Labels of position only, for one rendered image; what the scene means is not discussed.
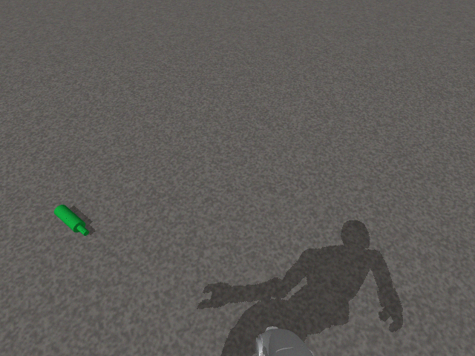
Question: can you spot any bottle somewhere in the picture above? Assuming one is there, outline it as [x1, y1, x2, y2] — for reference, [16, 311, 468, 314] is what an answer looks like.
[54, 205, 89, 236]

